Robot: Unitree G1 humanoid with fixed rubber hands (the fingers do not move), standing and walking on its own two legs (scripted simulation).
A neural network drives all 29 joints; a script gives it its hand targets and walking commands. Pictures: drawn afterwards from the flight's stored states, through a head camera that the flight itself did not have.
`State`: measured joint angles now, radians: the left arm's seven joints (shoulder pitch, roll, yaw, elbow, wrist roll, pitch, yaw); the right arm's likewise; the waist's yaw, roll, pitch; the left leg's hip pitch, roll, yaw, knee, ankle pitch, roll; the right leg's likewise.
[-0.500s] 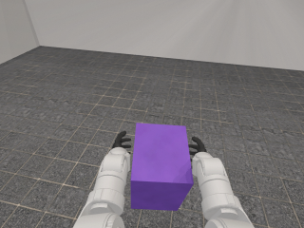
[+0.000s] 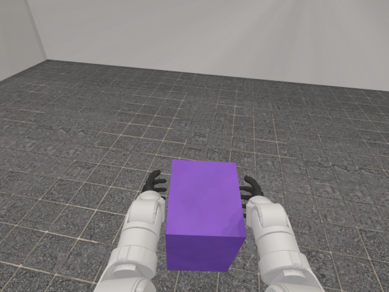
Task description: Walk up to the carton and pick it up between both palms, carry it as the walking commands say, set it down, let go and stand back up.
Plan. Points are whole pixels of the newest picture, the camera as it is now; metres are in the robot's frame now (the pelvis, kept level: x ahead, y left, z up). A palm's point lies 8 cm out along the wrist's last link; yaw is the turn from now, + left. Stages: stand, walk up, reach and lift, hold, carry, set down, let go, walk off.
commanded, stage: carry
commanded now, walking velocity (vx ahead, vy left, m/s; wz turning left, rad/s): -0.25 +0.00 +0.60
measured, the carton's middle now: (200, 217) +0.32 +0.01 -0.03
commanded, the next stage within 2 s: none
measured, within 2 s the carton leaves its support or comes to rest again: neither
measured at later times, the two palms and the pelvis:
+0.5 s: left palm (112, 243) +0.19 +0.18 +0.06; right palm (235, 233) +0.23 -0.06 +0.05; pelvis -0.10 +0.00 -0.01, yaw +12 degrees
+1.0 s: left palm out of the picture -0.03 +0.25 +0.07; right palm out of the picture +0.08 +0.04 +0.06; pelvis -0.25 -0.02 -0.02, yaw +28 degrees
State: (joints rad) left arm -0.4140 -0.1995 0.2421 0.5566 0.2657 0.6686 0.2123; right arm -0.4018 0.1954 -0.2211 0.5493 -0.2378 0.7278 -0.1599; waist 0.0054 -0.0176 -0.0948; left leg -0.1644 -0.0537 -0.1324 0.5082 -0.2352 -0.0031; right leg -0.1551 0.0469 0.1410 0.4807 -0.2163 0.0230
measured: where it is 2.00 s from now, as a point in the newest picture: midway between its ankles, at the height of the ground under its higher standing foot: outside the picture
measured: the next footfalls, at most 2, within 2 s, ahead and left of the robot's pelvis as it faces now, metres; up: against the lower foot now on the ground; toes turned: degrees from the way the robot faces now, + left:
right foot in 0.36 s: +0.00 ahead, -0.10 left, +0.00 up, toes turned +5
left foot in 0.62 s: -0.12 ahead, +0.12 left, +0.00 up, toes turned +23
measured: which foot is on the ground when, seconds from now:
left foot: down 0.00-0.36, up 0.38-0.60, down 0.62-1.00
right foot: down 0.00-0.22, up 0.24-0.34, down 0.36-0.62, up 0.64-1.00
